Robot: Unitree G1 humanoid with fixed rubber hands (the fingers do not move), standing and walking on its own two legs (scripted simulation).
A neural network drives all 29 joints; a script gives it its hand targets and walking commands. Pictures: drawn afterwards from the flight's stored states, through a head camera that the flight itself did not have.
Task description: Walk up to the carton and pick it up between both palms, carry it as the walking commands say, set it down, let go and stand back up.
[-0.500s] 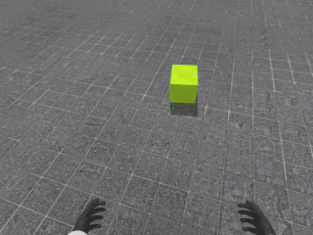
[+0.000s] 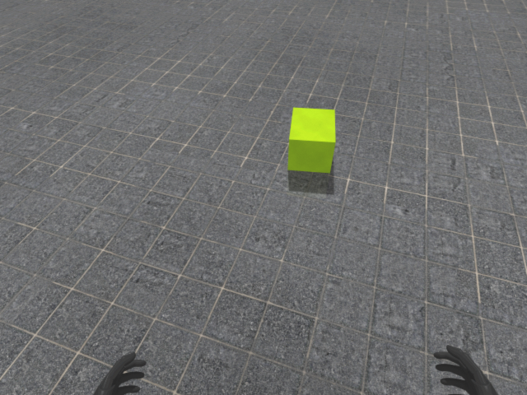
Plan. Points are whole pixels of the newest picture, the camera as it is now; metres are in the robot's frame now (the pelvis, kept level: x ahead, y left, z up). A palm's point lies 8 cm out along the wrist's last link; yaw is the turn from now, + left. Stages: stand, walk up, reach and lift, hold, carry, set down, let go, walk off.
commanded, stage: stand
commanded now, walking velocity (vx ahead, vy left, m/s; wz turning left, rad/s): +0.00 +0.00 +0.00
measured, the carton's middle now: (311, 139) +1.51 -0.17 -0.65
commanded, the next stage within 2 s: walk up in 1.62 s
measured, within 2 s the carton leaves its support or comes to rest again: neither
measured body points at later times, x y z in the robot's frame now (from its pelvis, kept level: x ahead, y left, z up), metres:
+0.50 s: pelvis +0.00 +0.00 +0.01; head -0.01 +0.00 +0.46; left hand +0.12 +0.29 -0.09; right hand +0.11 -0.30 -0.09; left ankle +0.01 +0.13 -0.72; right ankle +0.01 -0.12 -0.72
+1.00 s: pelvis +0.00 +0.00 +0.02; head +0.00 +0.01 +0.47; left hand +0.11 +0.30 -0.10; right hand +0.10 -0.29 -0.10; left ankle +0.01 +0.13 -0.72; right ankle +0.01 -0.12 -0.72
